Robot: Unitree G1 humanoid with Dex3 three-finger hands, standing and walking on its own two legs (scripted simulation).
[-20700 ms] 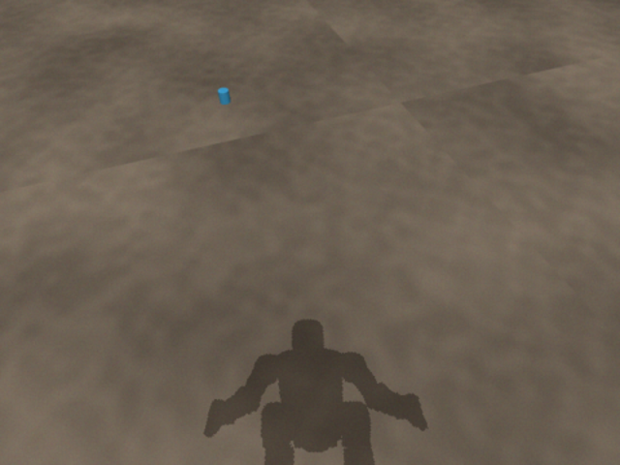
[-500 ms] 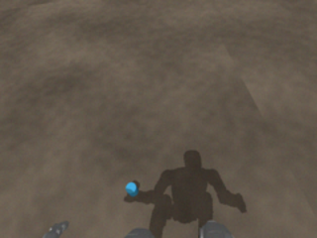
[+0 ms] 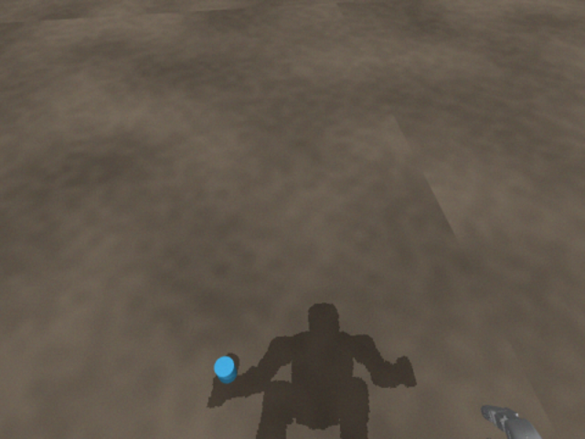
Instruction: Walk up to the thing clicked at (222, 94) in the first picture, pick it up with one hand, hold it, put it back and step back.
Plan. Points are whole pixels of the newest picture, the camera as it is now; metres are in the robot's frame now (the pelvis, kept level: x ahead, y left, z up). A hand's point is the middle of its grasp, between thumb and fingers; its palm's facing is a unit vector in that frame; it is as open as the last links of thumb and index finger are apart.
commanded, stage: walk up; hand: left
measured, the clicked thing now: (225, 370) +0.41 +0.25 -0.73
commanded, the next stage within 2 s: none
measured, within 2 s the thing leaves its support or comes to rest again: neither
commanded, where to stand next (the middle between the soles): +0.07 +0.00 m, yaw -5 degrees
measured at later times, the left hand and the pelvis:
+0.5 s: hand out of the picture +0.09 +0.24 -0.15, palm faces -0.02 -0.95 -0.32, open 7.4 cm; pelvis +0.00 -0.01 +0.01, yaw -1 degrees
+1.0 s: hand out of the picture +0.11 +0.24 -0.14, palm faces -0.02 -0.92 -0.39, open 7.4 cm; pelvis +0.05 -0.03 +0.00, yaw -1 degrees
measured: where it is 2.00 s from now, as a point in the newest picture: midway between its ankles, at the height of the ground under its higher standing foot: outside the picture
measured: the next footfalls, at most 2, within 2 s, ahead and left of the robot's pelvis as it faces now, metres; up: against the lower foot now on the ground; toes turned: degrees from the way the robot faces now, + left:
left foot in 1.30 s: +0.20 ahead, +0.11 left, +0.00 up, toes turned -2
right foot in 1.64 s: +0.02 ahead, -0.13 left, +0.00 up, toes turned -3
